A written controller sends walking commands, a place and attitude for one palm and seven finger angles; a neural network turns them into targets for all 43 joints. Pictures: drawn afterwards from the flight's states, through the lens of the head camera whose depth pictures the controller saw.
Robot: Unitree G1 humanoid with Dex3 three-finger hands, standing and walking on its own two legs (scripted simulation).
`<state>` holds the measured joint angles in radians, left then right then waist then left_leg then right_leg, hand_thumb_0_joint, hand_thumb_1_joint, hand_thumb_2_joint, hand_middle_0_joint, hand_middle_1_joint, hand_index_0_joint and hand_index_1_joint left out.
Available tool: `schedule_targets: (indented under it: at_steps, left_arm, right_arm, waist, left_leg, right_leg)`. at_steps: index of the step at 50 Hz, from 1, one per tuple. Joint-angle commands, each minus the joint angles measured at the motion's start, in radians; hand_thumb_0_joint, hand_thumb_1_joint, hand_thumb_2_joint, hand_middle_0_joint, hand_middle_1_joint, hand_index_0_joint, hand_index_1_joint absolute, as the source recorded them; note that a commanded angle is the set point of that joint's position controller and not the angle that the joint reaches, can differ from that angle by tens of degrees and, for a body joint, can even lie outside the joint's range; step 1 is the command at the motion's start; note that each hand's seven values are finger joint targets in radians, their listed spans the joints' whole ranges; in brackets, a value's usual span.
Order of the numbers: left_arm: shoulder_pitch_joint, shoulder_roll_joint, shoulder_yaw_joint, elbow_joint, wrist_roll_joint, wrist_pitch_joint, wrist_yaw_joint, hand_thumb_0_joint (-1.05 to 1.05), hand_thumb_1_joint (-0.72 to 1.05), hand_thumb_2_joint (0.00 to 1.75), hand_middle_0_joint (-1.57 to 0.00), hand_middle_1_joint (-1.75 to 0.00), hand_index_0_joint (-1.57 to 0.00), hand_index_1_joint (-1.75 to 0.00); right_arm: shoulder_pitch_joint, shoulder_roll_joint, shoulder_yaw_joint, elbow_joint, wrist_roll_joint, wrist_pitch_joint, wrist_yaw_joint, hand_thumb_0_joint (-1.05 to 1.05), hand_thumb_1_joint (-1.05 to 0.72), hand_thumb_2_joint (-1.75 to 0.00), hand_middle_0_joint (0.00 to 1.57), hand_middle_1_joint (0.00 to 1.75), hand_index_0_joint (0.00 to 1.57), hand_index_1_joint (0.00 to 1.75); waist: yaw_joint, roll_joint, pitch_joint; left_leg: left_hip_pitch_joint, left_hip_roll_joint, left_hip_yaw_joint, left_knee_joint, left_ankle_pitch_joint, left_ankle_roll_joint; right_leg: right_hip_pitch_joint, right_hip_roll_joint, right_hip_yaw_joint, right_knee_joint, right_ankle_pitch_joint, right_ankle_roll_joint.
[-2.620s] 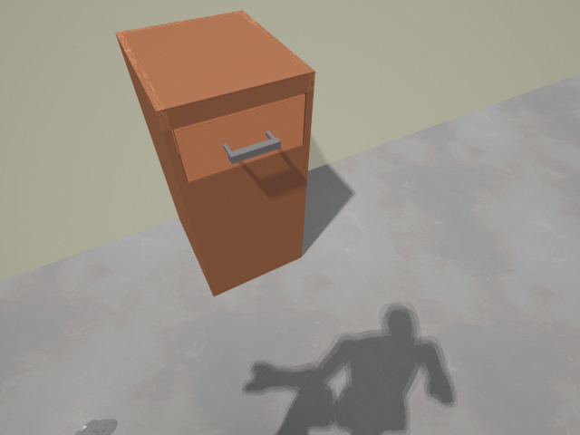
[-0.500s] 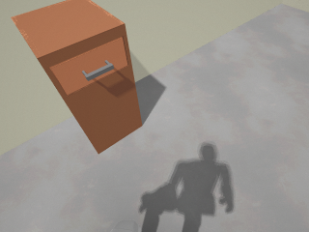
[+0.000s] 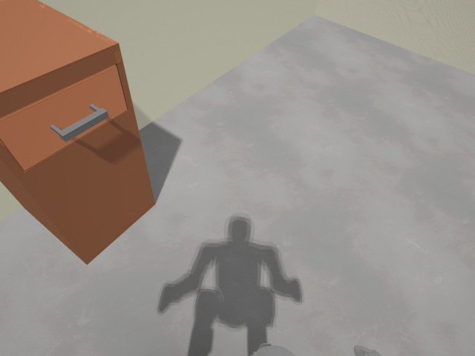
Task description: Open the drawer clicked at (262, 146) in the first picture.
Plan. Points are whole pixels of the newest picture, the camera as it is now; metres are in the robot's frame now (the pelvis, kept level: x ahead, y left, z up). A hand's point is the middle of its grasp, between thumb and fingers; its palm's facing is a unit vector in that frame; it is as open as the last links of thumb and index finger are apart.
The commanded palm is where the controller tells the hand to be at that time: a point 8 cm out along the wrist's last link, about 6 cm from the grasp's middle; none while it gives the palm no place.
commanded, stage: walk to a spot facing it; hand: left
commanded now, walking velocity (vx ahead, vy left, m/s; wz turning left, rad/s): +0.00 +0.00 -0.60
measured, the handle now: (79, 120) +0.65 +0.49 -0.09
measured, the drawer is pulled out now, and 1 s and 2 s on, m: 0.00 0.00 0.00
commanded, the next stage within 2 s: turn to face it in 1.56 s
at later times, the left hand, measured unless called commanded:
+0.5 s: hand (190, 329) +0.19 +0.10 -0.16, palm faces -0.34 -0.92 -0.21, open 7.4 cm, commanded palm none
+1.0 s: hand (200, 267) +0.32 +0.10 -0.18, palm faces -0.50 -0.85 -0.16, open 7.4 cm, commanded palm none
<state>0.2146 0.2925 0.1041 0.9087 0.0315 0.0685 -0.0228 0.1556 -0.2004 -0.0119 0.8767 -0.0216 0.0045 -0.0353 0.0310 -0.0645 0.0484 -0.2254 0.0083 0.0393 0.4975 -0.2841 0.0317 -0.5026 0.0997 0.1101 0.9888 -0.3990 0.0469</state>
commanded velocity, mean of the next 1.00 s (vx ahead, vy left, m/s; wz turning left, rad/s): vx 0.26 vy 0.00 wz -0.54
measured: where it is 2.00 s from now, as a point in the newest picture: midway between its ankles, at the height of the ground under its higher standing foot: (309, 298)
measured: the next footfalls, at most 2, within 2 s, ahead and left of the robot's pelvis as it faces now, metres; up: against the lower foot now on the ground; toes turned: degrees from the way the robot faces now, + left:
right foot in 0.42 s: -0.01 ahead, -0.15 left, +0.00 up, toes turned -24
left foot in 0.84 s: +0.33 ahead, -0.02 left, +0.00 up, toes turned -23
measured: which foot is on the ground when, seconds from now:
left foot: down 0.00-0.40, up 0.42-0.82, down 0.84-1.00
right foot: up 0.00-0.40, down 0.42-0.84, up 0.86-1.00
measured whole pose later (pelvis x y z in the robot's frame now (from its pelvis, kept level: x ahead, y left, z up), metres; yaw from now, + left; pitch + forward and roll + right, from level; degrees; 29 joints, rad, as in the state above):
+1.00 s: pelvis +0.21 -0.06 +0.00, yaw -36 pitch -1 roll -2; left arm 0.31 0.24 0.10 1.02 0.03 0.02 -0.04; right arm 0.21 -0.15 -0.02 0.94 -0.03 -0.08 -0.01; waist 0.03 -0.05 0.05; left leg -0.27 0.10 0.21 0.54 -0.25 0.03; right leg -0.47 -0.03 -0.03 1.25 -0.32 -0.01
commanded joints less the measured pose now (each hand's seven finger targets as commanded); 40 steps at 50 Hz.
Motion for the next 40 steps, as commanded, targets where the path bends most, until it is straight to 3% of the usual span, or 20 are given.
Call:
schedule_targets:
  at_steps: [1,4,11,15,17,18,19,20,21,22,23,24,25,26,27,30,34,38,39,40]
  left_arm:
    - [0.042,0.049,0.011,-0.057,-0.002,-0.013,-0.015,0.0,0.9,0.9,-0.2,-0.3,-0.2,-0.3]
    - [-0.04,0.037,0.0,-0.073,-0.006,-0.012,-0.017,0.0,0.9,0.9,-0.2,-0.3,-0.2,-0.3]
    - [-0.129,0.005,-0.013,-0.093,-0.01,-0.004,-0.021,0.0,0.9,0.9,-0.2,-0.3,-0.2,-0.3]
    - [-0.168,-0.007,-0.018,-0.106,-0.005,-0.016,-0.033,0.0,0.9,0.9,-0.2,-0.3,-0.2,-0.3]
    - [-0.145,-0.007,-0.015,-0.105,-0.004,-0.026,-0.036,0.0,0.9,0.9,-0.2,-0.3,-0.2,-0.3]
    - [-0.105,0.0,-0.012,-0.089,-0.003,-0.033,-0.035,0.0,0.9,0.9,-0.2,-0.3,-0.2,-0.3]
    - [-0.006,0.025,-0.004,-0.056,0.0,-0.044,-0.027,0.0,0.9,0.9,-0.2,-0.3,-0.2,-0.3]
    - [0.118,0.141,0.017,-0.019,0.006,-0.061,-0.012,0.0,0.9,0.9,-0.2,-0.3,-0.2,-0.3]
    - [0.213,0.237,0.033,0.006,-0.015,-0.061,0.005,0.0,0.9,0.9,-0.2,-0.3,-0.2,-0.3]
    - [0.214,0.229,0.036,-0.002,-0.024,-0.065,0.021,0.0,0.9,0.9,-0.2,-0.3,-0.2,-0.3]
    - [0.163,0.205,0.031,-0.01,-0.019,-0.075,0.022,0.0,0.9,0.9,-0.2,-0.3,-0.2,-0.3]
    - [0.098,0.148,0.016,-0.023,-0.018,-0.08,0.023,0.0,0.9,0.9,-0.2,-0.3,-0.2,-0.3]
    - [0.051,0.116,0.001,-0.032,-0.013,-0.09,0.023,0.0,0.9,0.9,-0.2,-0.3,-0.2,-0.3]
    - [0.037,0.1,-0.005,-0.034,-0.013,-0.1,0.021,0.0,0.9,0.9,-0.2,-0.3,-0.2,-0.3]
    - [0.054,0.093,-0.007,-0.026,-0.013,-0.109,0.019,0.0,0.9,0.9,-0.2,-0.3,-0.2,-0.3]
    - [0.112,0.095,-0.009,0.006,-0.01,-0.125,0.018,0.0,0.9,0.9,-0.2,-0.3,-0.2,-0.3]
    - [0.139,0.097,-0.008,0.029,-0.006,-0.129,0.022,0.0,0.9,0.9,-0.2,-0.3,-0.2,-0.3]
    - [0.124,0.109,0.0,0.037,-0.005,-0.124,0.026,0.0,0.9,0.9,-0.2,-0.3,-0.2,-0.3]
    - [0.104,0.108,0.004,0.038,-0.005,-0.125,0.027,0.0,0.9,0.9,-0.2,-0.3,-0.2,-0.3]
    - [0.078,0.104,0.008,0.034,-0.01,-0.124,0.024,0.0,0.9,0.9,-0.2,-0.3,-0.2,-0.3]
  right_arm:
    - [0.006,-0.165,-0.045,-0.074,-0.001,-0.03,-0.013,0.0,-0.9,-0.9,0.2,0.3,0.2,0.3]
    - [0.112,-0.17,-0.053,-0.039,0.002,-0.03,-0.013,0.0,-0.9,-0.9,0.2,0.3,0.2,0.3]
    - [0.164,-0.199,-0.074,0.01,-0.003,-0.023,-0.005,0.0,-0.9,-0.9,0.2,0.3,0.2,0.3]
    - [0.194,-0.218,-0.083,0.04,-0.011,-0.024,0.005,0.0,-0.9,-0.9,0.2,0.3,0.2,0.3]
    - [0.181,-0.223,-0.084,0.049,-0.012,-0.027,0.01,0.0,-0.9,-0.9,0.2,0.3,0.2,0.3]
    - [0.182,-0.22,-0.081,0.052,-0.011,-0.026,0.012,0.0,-0.9,-0.9,0.2,0.3,0.2,0.3]
    - [0.171,-0.204,-0.078,0.051,-0.007,-0.024,0.017,0.0,-0.9,-0.9,0.2,0.3,0.2,0.3]
    - [0.177,-0.143,-0.06,0.025,0.008,-0.02,0.029,0.0,-0.9,-0.9,0.2,0.3,0.2,0.3]
    - [0.047,-0.112,-0.042,-0.053,-0.002,-0.015,0.036,0.0,-0.9,-0.9,0.2,0.3,0.2,0.3]
    - [0.0,-0.156,-0.053,-0.076,-0.003,-0.016,0.033,0.0,-0.9,-0.9,0.2,0.3,0.2,0.3]
    - [-0.043,-0.151,-0.058,-0.074,-0.002,-0.02,0.038,0.0,-0.9,-0.9,0.2,0.3,0.2,0.3]
    - [-0.031,-0.164,-0.065,-0.055,-0.008,-0.023,0.042,0.0,-0.9,-0.9,0.2,0.3,0.2,0.3]
    - [0.007,-0.149,-0.066,-0.031,-0.014,-0.024,0.047,0.0,-0.9,-0.9,0.2,0.3,0.2,0.3]
    - [0.05,-0.135,-0.065,-0.01,-0.015,-0.022,0.048,0.0,-0.9,-0.9,0.2,0.3,0.2,0.3]
    - [0.064,-0.122,-0.065,-0.002,-0.014,-0.022,0.049,0.0,-0.9,-0.9,0.2,0.3,0.2,0.3]
    - [0.04,-0.107,-0.065,-0.017,-0.008,-0.025,0.055,0.0,-0.9,-0.9,0.2,0.3,0.2,0.3]
    - [-0.041,-0.093,-0.063,-0.054,-0.003,-0.037,0.064,0.0,-0.9,-0.9,0.2,0.3,0.2,0.3]
    - [-0.05,-0.093,-0.059,-0.064,0.004,-0.056,0.062,0.0,-0.9,-0.9,0.2,0.3,0.2,0.3]
    - [0.022,-0.104,-0.065,-0.043,0.004,-0.063,0.053,0.0,-0.9,-0.9,0.2,0.3,0.2,0.3]
    - [0.17,-0.137,-0.073,0.006,0.001,-0.069,0.039,0.0,-0.9,-0.9,0.2,0.3,0.2,0.3]
  waist:
    - [0.002,0.218,-0.055]
    - [-0.046,0.179,-0.043]
    - [-0.073,0.246,-0.029]
    - [-0.093,0.257,-0.037]
    - [-0.074,0.252,-0.033]
    - [-0.053,0.225,-0.044]
    - [-0.001,0.148,-0.082]
    - [0.054,-0.132,-0.148]
    - [0.111,-0.273,-0.109]
    - [0.102,-0.17,-0.088]
    - [0.088,-0.159,-0.021]
    - [0.048,-0.076,0.033]
    - [0.006,-0.041,0.048]
    - [-0.02,-0.042,0.036]
    - [-0.024,-0.049,0.032]
    - [-0.019,-0.055,0.023]
    - [-0.005,-0.078,0.033]
    - [-0.016,-0.095,0.043]
    - [-0.06,-0.057,0.01]
    - [-0.125,-0.014,-0.047]
  left_leg:
    - [0.105,0.254,-0.108,-0.194,0.368,0.086]
    - [0.185,0.284,-0.094,-0.176,0.473,0.11]
    - [0.169,0.338,-0.002,-0.164,0.45,0.124]
    - [0.13,0.378,0.004,-0.193,0.102,0.105]
    - [0.096,0.388,0.025,-0.167,0.002,0.079]
    - [0.046,0.369,0.06,-0.101,-0.039,0.05]
    - [-0.047,0.333,0.117,0.059,-0.072,0.003]
    - [-0.309,0.235,0.239,0.365,-0.197,-0.063]
    - [-0.562,0.116,0.146,0.615,-0.382,-0.098]
    - [-0.593,0.144,0.019,0.672,-0.292,-0.085]
    - [-0.596,0.154,-0.004,0.708,-0.21,-0.085]
    - [-0.574,0.172,-0.023,0.68,-0.133,-0.086]
    - [-0.514,0.175,-0.011,0.634,-0.071,-0.1]
    - [-0.466,0.168,0.006,0.594,-0.035,-0.11]
    - [-0.442,0.156,0.022,0.566,-0.015,-0.117]
    - [-0.433,0.134,0.035,0.495,0.03,-0.121]
    - [-0.418,0.117,0.033,0.365,0.062,-0.111]
    - [-0.205,0.074,0.052,0.171,0.04,-0.081]
    - [-0.068,0.061,0.051,0.092,0.059,-0.073]
    - [0.122,0.041,0.061,0.021,0.084,-0.067]
  right_leg:
    - [-0.116,-0.089,-0.057,0.261,0.043,0.03]
    - [-0.136,-0.117,-0.086,0.181,0.032,0.042]
    - [-0.022,-0.16,-0.149,-0.075,-0.009,0.031]
    - [0.065,-0.146,-0.198,-0.217,-0.065,-0.002]
    - [0.137,-0.136,-0.215,-0.324,-0.058,-0.023]
    - [0.242,-0.116,-0.236,-0.416,-0.008,-0.035]
    - [0.422,-0.108,-0.238,-0.542,0.065,-0.06]
    - [0.693,-0.324,0.042,-0.677,-0.102,-0.142]
    - [0.698,-0.511,0.425,-0.776,-0.026,-0.243]
    - [0.63,-0.521,0.438,-0.801,-0.105,-0.282]
    - [0.54,-0.475,0.435,-0.83,-0.194,-0.273]
    - [0.468,-0.439,0.344,-0.822,-0.19,-0.261]
    - [0.419,-0.388,0.239,-0.803,-0.063,-0.235]
    - [0.4,-0.352,0.158,-0.79,0.072,-0.219]
    - [0.398,-0.329,0.116,-0.776,0.198,-0.213]
    - [0.411,-0.307,0.107,-0.763,0.31,-0.221]
    - [0.421,-0.303,0.128,-0.756,0.279,-0.218]
    - [0.343,-0.298,0.139,-0.697,0.335,-0.199]
    - [0.304,-0.284,0.136,-0.618,0.384,-0.185]
    - [0.256,-0.225,0.086,-0.451,0.454,-0.158]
